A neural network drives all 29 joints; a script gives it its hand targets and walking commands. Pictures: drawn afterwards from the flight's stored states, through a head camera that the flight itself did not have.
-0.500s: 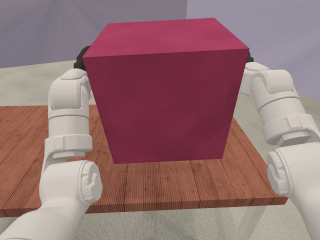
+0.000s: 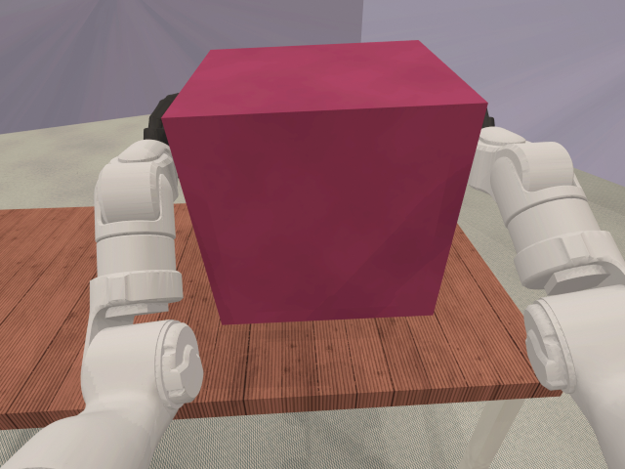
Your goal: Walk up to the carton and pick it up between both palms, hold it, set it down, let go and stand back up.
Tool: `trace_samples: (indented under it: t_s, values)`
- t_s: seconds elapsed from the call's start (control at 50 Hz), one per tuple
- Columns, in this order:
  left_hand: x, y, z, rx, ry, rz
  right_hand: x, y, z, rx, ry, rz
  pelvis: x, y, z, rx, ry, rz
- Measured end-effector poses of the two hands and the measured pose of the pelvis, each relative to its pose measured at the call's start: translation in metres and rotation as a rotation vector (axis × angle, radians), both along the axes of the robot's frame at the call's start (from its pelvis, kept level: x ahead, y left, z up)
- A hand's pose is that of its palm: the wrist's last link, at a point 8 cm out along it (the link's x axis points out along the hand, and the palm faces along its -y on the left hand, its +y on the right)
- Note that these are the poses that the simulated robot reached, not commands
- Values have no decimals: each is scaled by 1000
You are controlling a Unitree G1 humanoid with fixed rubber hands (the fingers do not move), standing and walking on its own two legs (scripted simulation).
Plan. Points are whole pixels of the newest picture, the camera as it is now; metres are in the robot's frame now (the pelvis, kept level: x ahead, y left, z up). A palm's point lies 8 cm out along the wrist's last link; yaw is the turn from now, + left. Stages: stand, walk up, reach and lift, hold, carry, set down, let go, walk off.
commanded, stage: hold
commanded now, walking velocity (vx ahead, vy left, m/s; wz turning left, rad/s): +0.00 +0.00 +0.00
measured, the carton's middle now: (320, 181) +0.40 +0.01 +0.26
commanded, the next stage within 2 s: none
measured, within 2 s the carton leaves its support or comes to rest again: neither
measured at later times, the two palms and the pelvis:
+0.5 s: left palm (159, 148) +0.36 +0.19 +0.32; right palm (482, 142) +0.36 -0.17 +0.32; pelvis -0.01 +0.00 +0.00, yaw +0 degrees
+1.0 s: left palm (168, 158) +0.37 +0.19 +0.31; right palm (482, 146) +0.37 -0.18 +0.31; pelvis +0.00 +0.00 +0.00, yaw -1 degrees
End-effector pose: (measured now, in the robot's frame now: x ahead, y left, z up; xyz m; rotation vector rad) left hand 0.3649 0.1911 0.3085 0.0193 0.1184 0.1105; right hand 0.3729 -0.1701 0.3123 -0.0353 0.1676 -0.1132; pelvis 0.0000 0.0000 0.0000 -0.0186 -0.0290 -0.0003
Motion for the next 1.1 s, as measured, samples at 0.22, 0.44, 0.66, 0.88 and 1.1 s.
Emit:
trace_samples:
  t_s: [0.22,0.44,0.66,0.88,1.1]
  values:
    - [-7,-6,0,-18,-14,-5,-10,-6,5,3,-13,-10,0,-2,0,1,-5,-4]
    - [-8,-2,13,-5,-11,-2,-9,-2,9,-7,-9,-1,-6,-2,0,2,3,-6]
    - [-4,1,7,-2,3,-8,-7,1,7,-8,4,-6,-4,0,0,1,12,-7]
    - [1,-4,1,2,-8,-18,-5,-4,7,3,-6,-20,0,3,0,-1,10,-7]
    - [-1,-7,2,-8,-21,-7,-5,-7,4,7,-17,-9,3,1,0,1,-6,-6]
